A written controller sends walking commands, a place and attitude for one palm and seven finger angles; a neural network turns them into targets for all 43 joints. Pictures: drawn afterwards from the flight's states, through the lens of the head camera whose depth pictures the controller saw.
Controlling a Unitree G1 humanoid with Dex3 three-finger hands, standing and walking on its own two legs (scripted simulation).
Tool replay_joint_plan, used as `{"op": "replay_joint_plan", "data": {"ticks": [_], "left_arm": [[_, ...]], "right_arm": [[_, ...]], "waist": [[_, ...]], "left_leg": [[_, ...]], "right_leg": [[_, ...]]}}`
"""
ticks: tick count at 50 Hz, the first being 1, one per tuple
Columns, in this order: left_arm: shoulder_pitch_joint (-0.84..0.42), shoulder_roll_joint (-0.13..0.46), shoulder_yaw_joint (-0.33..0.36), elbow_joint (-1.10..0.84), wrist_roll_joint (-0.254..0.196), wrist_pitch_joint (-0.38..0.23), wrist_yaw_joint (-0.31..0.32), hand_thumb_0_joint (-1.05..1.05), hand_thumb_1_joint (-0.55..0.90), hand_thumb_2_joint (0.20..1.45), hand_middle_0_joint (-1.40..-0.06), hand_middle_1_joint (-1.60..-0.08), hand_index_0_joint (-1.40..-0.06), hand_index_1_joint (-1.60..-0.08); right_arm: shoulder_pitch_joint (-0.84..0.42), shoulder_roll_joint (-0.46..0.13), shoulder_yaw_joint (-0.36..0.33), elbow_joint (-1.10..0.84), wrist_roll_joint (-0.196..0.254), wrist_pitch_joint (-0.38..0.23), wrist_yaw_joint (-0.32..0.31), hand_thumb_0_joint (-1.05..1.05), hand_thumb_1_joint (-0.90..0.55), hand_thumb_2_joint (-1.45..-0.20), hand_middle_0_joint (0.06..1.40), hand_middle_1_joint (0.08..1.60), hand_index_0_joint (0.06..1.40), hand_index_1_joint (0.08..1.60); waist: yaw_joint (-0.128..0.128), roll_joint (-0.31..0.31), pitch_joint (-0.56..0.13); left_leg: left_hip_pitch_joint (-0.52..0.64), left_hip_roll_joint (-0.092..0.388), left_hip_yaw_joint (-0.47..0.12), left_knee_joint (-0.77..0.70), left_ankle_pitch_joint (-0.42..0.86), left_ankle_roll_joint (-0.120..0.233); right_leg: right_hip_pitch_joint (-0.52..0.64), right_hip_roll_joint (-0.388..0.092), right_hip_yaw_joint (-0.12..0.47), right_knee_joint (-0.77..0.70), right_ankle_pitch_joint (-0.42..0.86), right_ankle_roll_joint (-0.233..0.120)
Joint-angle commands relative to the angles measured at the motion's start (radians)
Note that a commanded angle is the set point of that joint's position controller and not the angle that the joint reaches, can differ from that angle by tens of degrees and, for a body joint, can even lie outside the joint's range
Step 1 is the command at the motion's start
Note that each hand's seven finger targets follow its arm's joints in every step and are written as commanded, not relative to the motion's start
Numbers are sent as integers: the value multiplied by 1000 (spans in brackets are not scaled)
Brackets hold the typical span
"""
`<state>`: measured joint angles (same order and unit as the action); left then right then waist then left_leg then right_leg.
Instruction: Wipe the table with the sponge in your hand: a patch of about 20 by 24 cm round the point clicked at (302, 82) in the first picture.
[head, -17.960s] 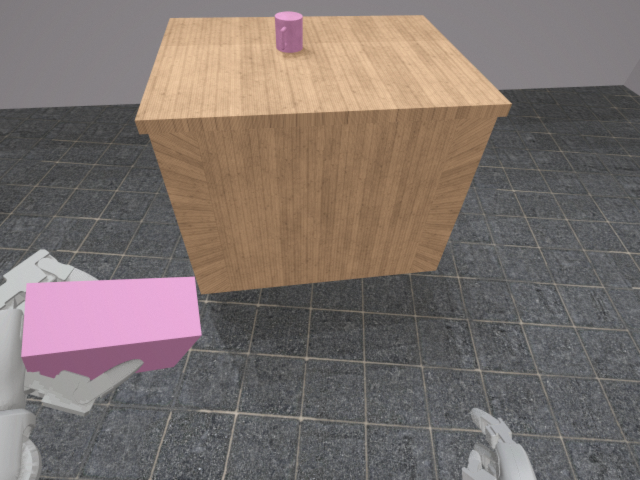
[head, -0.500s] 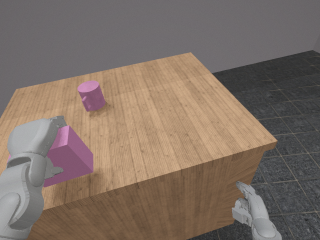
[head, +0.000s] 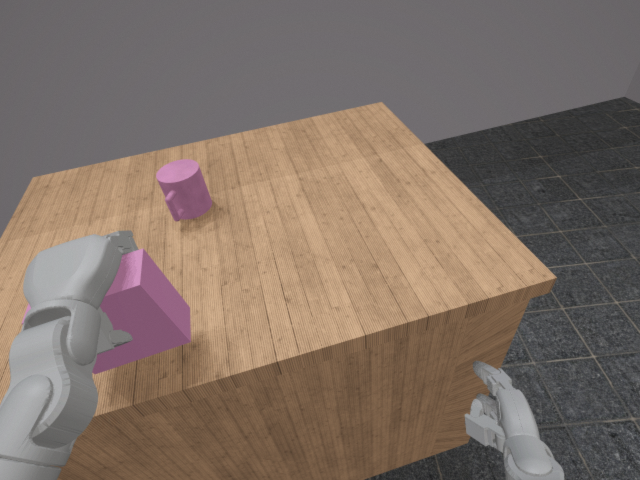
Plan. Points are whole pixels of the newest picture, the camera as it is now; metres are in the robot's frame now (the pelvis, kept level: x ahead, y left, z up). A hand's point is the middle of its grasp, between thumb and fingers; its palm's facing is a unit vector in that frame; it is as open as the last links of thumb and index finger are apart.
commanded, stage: lower the sponge onto the table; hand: left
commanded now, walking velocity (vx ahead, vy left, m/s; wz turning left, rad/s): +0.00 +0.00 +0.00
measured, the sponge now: (127, 323) +0.24 +0.30 +0.09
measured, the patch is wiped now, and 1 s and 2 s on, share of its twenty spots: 0.00 0.00 0.25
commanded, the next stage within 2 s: wipe forward along the first lane in 0.82 s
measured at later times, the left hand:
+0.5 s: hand (132, 308) +0.25 +0.28 +0.12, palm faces +0.05 -0.08 -1.00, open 9.8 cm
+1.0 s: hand (125, 312) +0.24 +0.30 +0.11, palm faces +0.04 -0.06 -1.00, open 9.8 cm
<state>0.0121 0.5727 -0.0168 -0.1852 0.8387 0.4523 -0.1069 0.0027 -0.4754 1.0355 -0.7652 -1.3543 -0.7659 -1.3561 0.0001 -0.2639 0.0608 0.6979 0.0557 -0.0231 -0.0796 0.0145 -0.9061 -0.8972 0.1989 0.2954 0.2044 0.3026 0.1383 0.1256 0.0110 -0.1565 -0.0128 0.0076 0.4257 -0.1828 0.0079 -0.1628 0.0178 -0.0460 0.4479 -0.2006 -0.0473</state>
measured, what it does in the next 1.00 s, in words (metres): stands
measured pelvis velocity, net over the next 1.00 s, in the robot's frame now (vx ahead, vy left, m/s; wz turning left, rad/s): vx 0.01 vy -0.01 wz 0.00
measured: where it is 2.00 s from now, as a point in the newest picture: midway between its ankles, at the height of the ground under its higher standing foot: outside the picture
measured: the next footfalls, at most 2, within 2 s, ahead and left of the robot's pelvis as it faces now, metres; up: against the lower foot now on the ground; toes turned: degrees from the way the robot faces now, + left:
none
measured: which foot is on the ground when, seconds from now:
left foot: down 0.00-1.00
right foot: down 0.00-1.00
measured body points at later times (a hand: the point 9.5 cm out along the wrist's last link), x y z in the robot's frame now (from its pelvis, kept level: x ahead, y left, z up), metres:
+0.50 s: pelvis +0.01 +0.00 +0.00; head -0.01 -0.05 +0.45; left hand +0.24 +0.28 +0.18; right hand +0.26 -0.19 -0.08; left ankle +0.04 +0.12 -0.74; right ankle +0.03 -0.09 -0.74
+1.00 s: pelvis +0.01 -0.01 +0.00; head -0.01 -0.06 +0.45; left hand +0.24 +0.29 +0.17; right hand +0.26 -0.21 -0.08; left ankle +0.04 +0.12 -0.74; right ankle +0.03 -0.09 -0.74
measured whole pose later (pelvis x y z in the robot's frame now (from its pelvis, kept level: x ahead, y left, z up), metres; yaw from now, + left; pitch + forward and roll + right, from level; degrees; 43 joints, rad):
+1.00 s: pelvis +0.01 -0.01 +0.00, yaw +0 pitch -4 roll +0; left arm 0.08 0.54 -0.02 -0.13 0.88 0.38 -0.05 0.00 -0.48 1.04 -0.77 -1.36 -0.77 -1.36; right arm 0.03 -0.27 0.04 0.69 0.05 -0.02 -0.08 0.01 -0.91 -0.90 0.20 0.30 0.20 0.30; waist 0.13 0.12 0.00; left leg -0.16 0.00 0.00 0.44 -0.21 0.00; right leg -0.16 0.03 -0.05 0.44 -0.21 -0.06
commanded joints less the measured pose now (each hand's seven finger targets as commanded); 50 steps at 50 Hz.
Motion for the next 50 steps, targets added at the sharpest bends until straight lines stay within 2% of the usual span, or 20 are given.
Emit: {"op": "replay_joint_plan", "data": {"ticks": [1, 3, 7, 10, 12, 13, 15, 18, 21, 27, 34, 37, 38, 42, 43, 44, 46, 47, 48, 50], "left_arm": [[-249, 259, 159, -176, 50, -23, 37, 0, 100, 1300, -1200, -1600, -1200, -1600], [-257, 224, 133, -220, 49, -40, 38, 0, 100, 1300, -1200, -1600, -1200, -1600], [-277, 252, 167, -213, 57, -58, 61, 0, 100, 1300, -1200, -1600, -1200, -1600], [-256, 221, 146, -174, 58, -55, 75, 0, 100, 1300, -1200, -1600, -1200, -1600], [-255, 260, 182, -185, 65, -46, 86, 0, 100, 1300, -1200, -1600, -1200, -1600], [-263, 203, 133, -191, 60, -45, 86, 0, 100, 1300, -1200, -1600, -1200, -1600], [-236, 202, 132, -155, 64, -39, 85, 0, 100, 1300, -1200, -1600, -1200, -1600], [-250, 161, 88, -191, 66, -37, 79, 0, 100, 1300, -1200, -1600, -1200, -1600], [-233, 176, 96, -170, 79, -38, 77, 0, 100, 1300, -1200, -1600, -1200, -1600], [-167, 245, 187, -186, 75, -36, 98, 0, 100, 1300, -1200, -1600, -1200, -1600], [-198, 154, 89, -165, 73, -48, 91, 0, 100, 1300, -1200, -1600, -1200, -1600], [-183, 205, 135, -151, 80, -59, 94, 0, 100, 1300, -1200, -1600, -1200, -1600], [-171, 150, 96, -151, 70, -65, 90, 0, 100, 1300, -1200, -1600, -1200, -1600], [-127, 227, 177, -123, 63, -73, 96, 0, 100, 1300, -1200, -1600, -1200, -1600], [-118, 171, 133, -126, 54, -75, 93, 0, 100, 1300, -1200, -1600, -1200, -1600], [-100, 206, 166, -103, 60, -76, 95, 0, 100, 1300, -1200, -1600, -1200, -1600], [-122, 188, 142, -88, 60, -74, 93, 0, 100, 1300, -1200, -1600, -1200, -1600], [-156, 203, 149, -90, 65, -73, 96, 0, 100, 1300, -1200, -1600, -1200, -1600], [-154, 167, 121, -75, 62, -74, 96, 0, 100, 1300, -1200, -1600, -1200, -1600], [-143, 202, 150, -11, 62, -72, 94, 0, 100, 1300, -1200, -1600, -1200, -1600]], "right_arm": [[-225, -89, -34, -184, -6, -55, -5, 0, -900, -900, 200, 300, 200, 300], [-240, -76, -27, -199, -8, -64, -6, 0, -900, -900, 200, 300, 200, 300], [-241, -81, -31, -187, -7, -68, -7, 0, -900, -900, 200, 300, 200, 300], [-214, -82, -34, -179, -13, -65, -6, 0, -900, -900, 200, 300, 200, 300], [-241, -84, -33, -178, -9, -65, -5, 0, -900, -900, 200, 300, 200, 300], [-232, -75, -31, -186, -10, -65, -2, 0, -900, -900, 200, 300, 200, 300], [-217, -84, -37, -172, -12, -61, 1, 0, -900, -900, 200, 300, 200, 300], [-233, -75, -31, -187, -9, -65, 3, 0, -900, -900, 200, 300, 200, 300], [-213, -82, -38, -178, -13, -57, 4, 0, -900, -900, 200, 300, 200, 300], [-232, -87, -38, -182, -14, -55, 9, 0, -900, -900, 200, 300, 200, 300], [-204, -81, -38, -182, -8, -58, 4, 0, -900, -900, 200, 300, 200, 300], [-215, -90, -41, -177, -8, -63, -1, 0, -900, -900, 200, 300, 200, 300], [-195, -81, -41, -190, -11, -64, 0, 0, -900, -900, 200, 300, 200, 300], [-205, -95, -45, -177, -9, -60, 0, 0, -900, -900, 200, 300, 200, 300], [-192, -87, -44, -189, -11, -60, 1, 0, -900, -900, 200, 300, 200, 300], [-177, -93, -47, -175, -10, -57, 2, 0, -900, -900, 200, 300, 200, 300], [-174, -98, -49, -177, -9, -51, 1, 0, -900, -900, 200, 300, 200, 300], [-199, -96, -43, -178, -4, -56, -2, 0, -900, -900, 200, 300, 200, 300], [-179, -93, -46, -184, -6, -56, -3, 0, -900, -900, 200, 300, 200, 300], [-155, -105, -50, -168, -7, -52, -8, 0, -900, -900, 200, 300, 200, 300]], "waist": [[6, -62, -187], [9, -40, -213], [7, -30, -183], [5, -53, -174], [15, -23, -178], [11, -10, -194], [5, -58, -176], [3, -22, -193], [-1, -77, -182], [20, -66, -184], [-10, -57, -170], [-5, -57, -177], [-6, -81, -185], [0, -80, -159], [0, -68, -178], [-2, -92, -149], [-10, -99, -141], [-11, -63, -132], [-12, -72, -149], [-15, -126, -148]], "left_leg": [[24, -13, -102, -61, 53, 21], [37, -13, -100, -59, 60, 24], [46, -12, -106, -64, 49, 19], [40, -11, -98, -65, 68, 19], [46, -15, -103, -69, 66, 18], [42, -15, -97, -67, 76, 18], [44, -13, -96, -65, 83, 19], [50, -14, -95, -66, 85, 22], [51, -13, -93, -67, 88, 24], [51, -16, -95, -53, 117, 25], [60, -18, -86, -48, 103, 28], [68, -19, -89, -42, 103, 30], [55, -18, -84, -38, 114, 32], [46, -20, -87, -36, 101, 30], [34, -19, -80, -33, 111, 29], [29, -18, -84, -34, 110, 28], [23, -20, -82, -34, 89, 28], [33, -20, -82, -39, 74, 28], [24, -19, -75, -31, 79, 30], [12, -21, -76, -28, 78, 30]], "right_leg": [[38, -25, 144, -99, -10, -26], [52, -23, 134, -89, -5, -32], [30, -12, 168, -106, -20, -39], [30, -19, 138, -110, -3, -29], [36, -9, 167, -109, -12, -41], [49, -16, 136, -100, 4, -36], [35, -15, 135, -111, 11, -30], [42, -13, 128, -100, 19, -35], [35, -15, 131, -112, 20, -26], [51, -6, 172, -110, 38, -39], [19, -13, 136, -120, 22, -26], [24, -6, 166, -122, 26, -34], [40, -15, 135, -111, 45, -28], [26, -9, 170, -119, 35, -31], [46, -20, 139, -106, 54, -27], [26, -16, 140, -112, 46, -23], [12, -18, 139, -119, 28, -17], [-4, -8, 155, -123, 2, -28], [9, -16, 130, -114, 12, -24], [12, -17, 135, -116, 23, -16]]}}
